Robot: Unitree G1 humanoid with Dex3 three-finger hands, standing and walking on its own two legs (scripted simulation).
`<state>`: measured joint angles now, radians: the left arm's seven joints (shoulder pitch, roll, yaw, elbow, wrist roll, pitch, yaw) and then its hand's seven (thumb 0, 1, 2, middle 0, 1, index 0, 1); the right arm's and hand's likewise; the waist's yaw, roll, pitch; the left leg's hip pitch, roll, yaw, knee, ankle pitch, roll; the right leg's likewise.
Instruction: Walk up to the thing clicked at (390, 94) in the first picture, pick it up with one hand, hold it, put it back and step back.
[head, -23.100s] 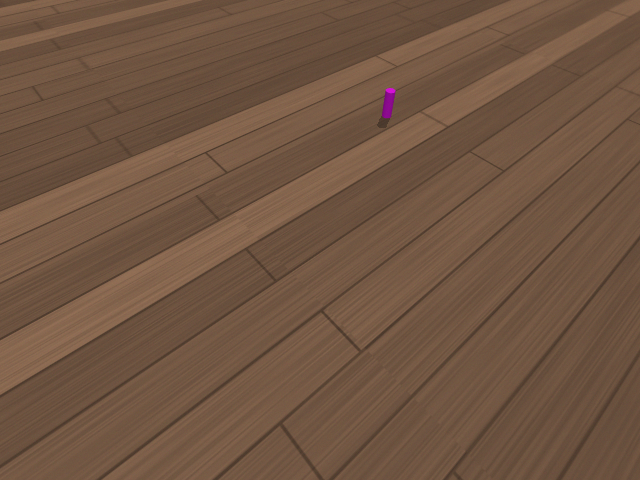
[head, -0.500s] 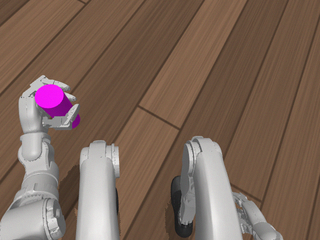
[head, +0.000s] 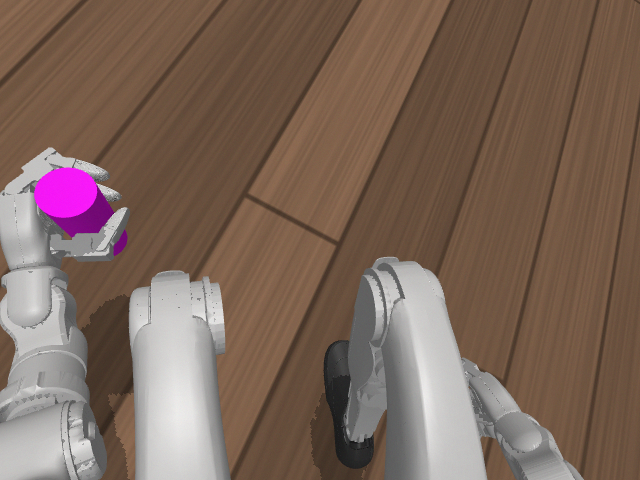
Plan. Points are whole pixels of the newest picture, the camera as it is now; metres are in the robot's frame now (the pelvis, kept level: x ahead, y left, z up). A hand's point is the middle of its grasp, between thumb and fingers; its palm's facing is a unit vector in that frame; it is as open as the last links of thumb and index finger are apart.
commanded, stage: crouch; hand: left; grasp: from the side
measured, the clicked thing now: (89, 219) +0.40 +0.26 -0.09
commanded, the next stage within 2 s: lower in 0.12 s
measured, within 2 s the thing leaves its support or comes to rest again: rests again in 1.64 s
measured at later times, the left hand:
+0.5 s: hand (105, 224) +0.40 +0.25 -0.13, palm faces +0.19 -0.98 +0.00, open 7.6 cm
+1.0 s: hand (113, 227) +0.41 +0.25 -0.17, palm faces +0.22 -0.98 +0.01, open 7.6 cm
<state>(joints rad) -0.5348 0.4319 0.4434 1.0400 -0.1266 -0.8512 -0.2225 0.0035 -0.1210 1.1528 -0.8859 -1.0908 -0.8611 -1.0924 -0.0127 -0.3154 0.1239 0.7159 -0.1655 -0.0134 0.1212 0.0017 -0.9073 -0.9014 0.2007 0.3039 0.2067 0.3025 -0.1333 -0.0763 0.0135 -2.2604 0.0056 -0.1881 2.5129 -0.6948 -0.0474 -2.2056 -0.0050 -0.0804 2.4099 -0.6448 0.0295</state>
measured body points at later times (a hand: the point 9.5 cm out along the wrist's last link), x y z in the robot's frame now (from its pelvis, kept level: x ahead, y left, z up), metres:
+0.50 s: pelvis -0.01 +0.01 -0.02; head +0.20 +0.12 +0.36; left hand +0.39 +0.30 -0.12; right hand +0.14 -0.26 -0.09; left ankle +0.08 +0.13 -0.27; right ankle +0.11 -0.12 -0.27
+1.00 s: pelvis -0.01 +0.01 -0.02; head +0.21 +0.16 +0.33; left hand +0.40 +0.30 -0.17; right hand +0.14 -0.25 -0.07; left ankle +0.08 +0.13 -0.27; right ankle +0.11 -0.12 -0.27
